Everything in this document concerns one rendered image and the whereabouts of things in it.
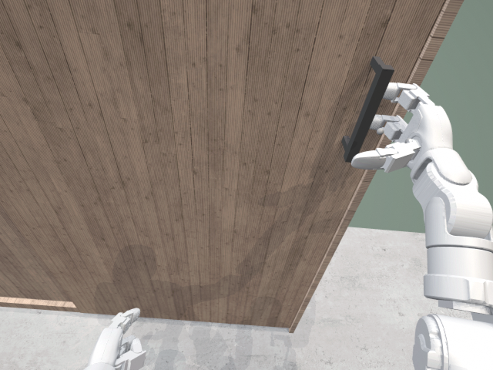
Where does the right robot upper arm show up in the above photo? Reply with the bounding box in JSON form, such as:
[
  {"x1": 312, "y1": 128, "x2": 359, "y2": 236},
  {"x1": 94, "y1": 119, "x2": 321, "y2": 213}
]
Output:
[{"x1": 412, "y1": 314, "x2": 493, "y2": 370}]

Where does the robot right forearm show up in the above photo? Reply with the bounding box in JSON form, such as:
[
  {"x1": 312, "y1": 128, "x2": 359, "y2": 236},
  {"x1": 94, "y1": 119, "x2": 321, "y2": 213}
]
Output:
[{"x1": 410, "y1": 148, "x2": 493, "y2": 324}]

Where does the robot left hand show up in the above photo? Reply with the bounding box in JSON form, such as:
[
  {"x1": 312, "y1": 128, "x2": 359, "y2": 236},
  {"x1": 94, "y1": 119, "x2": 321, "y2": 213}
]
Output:
[{"x1": 87, "y1": 308, "x2": 146, "y2": 370}]

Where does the handle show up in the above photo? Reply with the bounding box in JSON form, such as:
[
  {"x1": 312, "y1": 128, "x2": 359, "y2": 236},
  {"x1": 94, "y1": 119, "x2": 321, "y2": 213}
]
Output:
[{"x1": 342, "y1": 56, "x2": 394, "y2": 163}]

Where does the robot right hand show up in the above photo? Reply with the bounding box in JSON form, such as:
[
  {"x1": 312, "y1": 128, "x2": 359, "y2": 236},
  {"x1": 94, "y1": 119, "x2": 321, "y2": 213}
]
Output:
[{"x1": 351, "y1": 82, "x2": 453, "y2": 173}]

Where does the wardrobe door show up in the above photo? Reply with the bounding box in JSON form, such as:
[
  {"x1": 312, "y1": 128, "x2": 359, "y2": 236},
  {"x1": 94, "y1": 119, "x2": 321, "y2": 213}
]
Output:
[
  {"x1": 0, "y1": 0, "x2": 447, "y2": 328},
  {"x1": 0, "y1": 205, "x2": 72, "y2": 302}
]

